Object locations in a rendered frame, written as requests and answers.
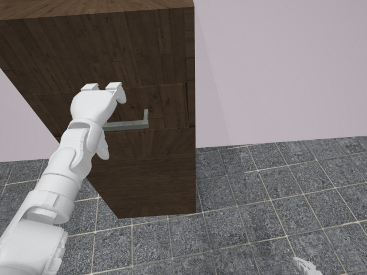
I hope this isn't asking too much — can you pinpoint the left robot upper arm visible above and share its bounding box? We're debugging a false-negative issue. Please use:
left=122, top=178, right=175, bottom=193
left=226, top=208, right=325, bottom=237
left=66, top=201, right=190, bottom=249
left=0, top=219, right=69, bottom=275

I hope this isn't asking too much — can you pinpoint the robot left forearm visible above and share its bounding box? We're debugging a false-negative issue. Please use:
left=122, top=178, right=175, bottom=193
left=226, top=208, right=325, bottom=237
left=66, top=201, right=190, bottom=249
left=0, top=119, right=102, bottom=252

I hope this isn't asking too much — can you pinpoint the handle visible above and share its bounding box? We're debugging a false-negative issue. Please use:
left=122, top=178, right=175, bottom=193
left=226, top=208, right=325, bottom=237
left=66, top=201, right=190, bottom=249
left=102, top=109, right=149, bottom=131

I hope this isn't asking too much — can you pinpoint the cabinet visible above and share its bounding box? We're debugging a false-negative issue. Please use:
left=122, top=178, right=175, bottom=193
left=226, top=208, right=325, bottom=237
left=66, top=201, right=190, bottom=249
left=0, top=0, right=196, bottom=219

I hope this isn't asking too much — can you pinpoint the robot right hand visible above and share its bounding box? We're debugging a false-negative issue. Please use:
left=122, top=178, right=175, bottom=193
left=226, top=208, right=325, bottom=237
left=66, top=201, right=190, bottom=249
left=292, top=257, right=323, bottom=275

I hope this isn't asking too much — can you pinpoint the robot left hand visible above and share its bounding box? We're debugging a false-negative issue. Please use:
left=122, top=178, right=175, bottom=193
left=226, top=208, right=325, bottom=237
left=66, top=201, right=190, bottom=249
left=71, top=82, right=126, bottom=160

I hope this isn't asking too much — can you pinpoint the drawer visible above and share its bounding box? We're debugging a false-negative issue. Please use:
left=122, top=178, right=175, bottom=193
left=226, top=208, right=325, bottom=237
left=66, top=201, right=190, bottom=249
left=32, top=83, right=188, bottom=135

